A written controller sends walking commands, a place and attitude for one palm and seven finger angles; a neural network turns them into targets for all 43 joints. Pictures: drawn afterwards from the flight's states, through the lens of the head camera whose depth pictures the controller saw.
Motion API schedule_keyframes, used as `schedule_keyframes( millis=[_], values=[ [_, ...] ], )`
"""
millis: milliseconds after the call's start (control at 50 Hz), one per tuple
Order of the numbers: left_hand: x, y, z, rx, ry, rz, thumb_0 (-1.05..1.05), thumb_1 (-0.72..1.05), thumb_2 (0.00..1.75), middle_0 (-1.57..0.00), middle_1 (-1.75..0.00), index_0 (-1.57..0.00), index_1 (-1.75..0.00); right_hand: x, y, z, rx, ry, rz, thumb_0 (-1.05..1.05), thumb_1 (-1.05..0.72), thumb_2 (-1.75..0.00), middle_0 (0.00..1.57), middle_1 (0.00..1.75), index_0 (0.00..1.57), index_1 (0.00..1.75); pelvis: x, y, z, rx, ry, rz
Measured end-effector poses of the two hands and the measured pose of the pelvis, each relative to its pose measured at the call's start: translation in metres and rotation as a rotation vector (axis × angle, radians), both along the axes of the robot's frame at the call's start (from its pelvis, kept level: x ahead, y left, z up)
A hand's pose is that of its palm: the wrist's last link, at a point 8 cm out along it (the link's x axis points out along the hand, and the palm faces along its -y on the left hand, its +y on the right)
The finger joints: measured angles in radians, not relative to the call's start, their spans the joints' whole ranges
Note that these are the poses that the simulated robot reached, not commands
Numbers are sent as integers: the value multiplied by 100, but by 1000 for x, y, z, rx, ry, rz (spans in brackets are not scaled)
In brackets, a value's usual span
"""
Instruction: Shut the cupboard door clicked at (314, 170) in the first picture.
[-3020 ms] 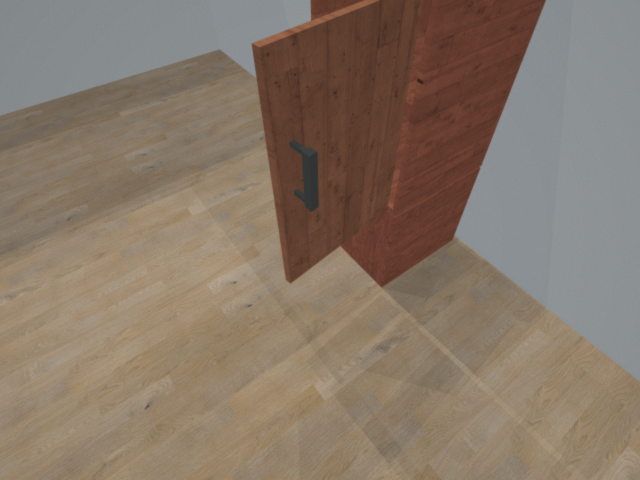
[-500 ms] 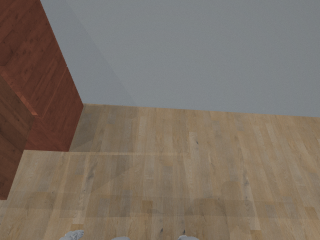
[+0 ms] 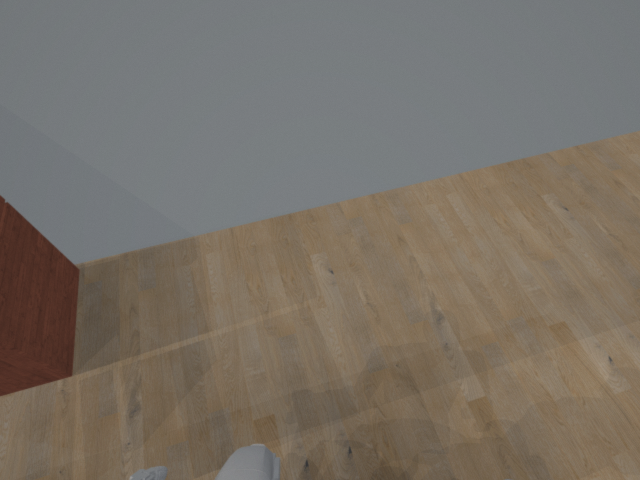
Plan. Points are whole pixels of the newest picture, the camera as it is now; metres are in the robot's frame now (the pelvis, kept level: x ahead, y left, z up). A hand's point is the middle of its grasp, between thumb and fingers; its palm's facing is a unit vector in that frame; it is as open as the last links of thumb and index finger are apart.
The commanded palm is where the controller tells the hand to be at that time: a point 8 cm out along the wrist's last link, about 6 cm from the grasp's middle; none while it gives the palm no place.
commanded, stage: walk around to get in front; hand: left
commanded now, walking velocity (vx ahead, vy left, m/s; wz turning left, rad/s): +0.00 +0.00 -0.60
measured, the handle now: out of the picture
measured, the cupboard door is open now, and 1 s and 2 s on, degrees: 97 97 97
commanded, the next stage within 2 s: none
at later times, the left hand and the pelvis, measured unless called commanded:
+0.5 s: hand (215, 436) +0.18 +0.17 -0.16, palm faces -0.30 -0.92 -0.26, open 7.4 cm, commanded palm none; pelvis +0.02 -0.01 -0.01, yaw -18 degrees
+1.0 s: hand (268, 394) +0.24 +0.10 -0.16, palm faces -0.54 -0.82 -0.18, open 7.4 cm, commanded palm none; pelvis +0.05 -0.01 +0.01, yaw -35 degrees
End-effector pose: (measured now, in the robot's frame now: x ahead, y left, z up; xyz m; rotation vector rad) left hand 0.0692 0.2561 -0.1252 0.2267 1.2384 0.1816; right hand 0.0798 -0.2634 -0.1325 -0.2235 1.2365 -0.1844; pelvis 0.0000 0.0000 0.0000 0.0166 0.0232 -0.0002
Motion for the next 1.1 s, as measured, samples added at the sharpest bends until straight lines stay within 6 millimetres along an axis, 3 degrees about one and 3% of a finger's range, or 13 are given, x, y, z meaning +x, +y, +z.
schedule_keyframes(
  millis=[160,220,340,440,540,600,680,760,860,980,1100],
  values=[
    [16,6,-24,-64,34,-51,1,90,90,-20,-30,-21,-30,20,17,14,-39,-120,-43,0,-91,-90,19,30,20,30,11,18,-8,-31,9,-89],
    [32,10,-27,-76,31,-83,1,91,90,-20,-30,-21,-30,9,23,19,-51,-110,-50,0,-91,-90,20,30,20,30,12,21,-6,-30,0,-128],
    [70,4,-11,-80,-4,-168,1,91,90,-20,-30,-20,-30,-32,23,24,-44,-31,-120,0,-90,-90,20,30,20,30,15,17,5,-57,4,-197],
    [102,-18,-2,-51,-22,-274,1,91,90,-20,-30,-20,-30,-70,8,11,-14,10,-227,0,-90,-90,20,30,20,30,16,4,3,-54,4,-267],
    [127,-49,-4,2,-74,-372,1,91,90,-20,-30,-20,-30,-106,-20,-17,6,54,-342,0,-90,-90,20,30,20,30,17,-16,-15,-25,-3,-335],
    [128,-61,1,7,-56,-402,0,91,90,-20,-30,-20,-30,-112,-28,-14,0,67,-392,0,-91,-90,20,30,20,30,19,-18,-9,-24,-5,-368],
    [130,-73,0,-6,-19,-440,0,91,90,-20,-30,-20,-30,-106,-32,1,-12,28,-434,0,-91,-90,19,30,20,30,23,-21,-1,-7,1,-423],
    [138,-80,-9,-37,7,-479,1,90,90,-20,-30,-21,-30,-95,-29,12,-34,-27,-467,0,-91,-90,19,30,20,30,31,-18,0,-6,5,-473],
    [161,-84,-26,-77,23,-517,1,90,90,-20,-30,-21,-30,-90,-14,15,-71,-67,-496,0,-91,-90,20,30,20,30,43,-8,-8,-29,15,-531],
    [193,-103,-13,-94,-1,-591,1,91,90,-20,-30,-20,-30,-116,8,24,-48,-11,-546,0,-91,-90,20,30,20,30,47,-13,5,-54,20,-602],
    [213,-140,-2,-73,-23,-702,1,91,90,-20,-30,-20,-30,-155,12,12,-2,27,-658,0,-90,-90,20,30,20,30,43,-26,4,-51,20,-685]
  ],
)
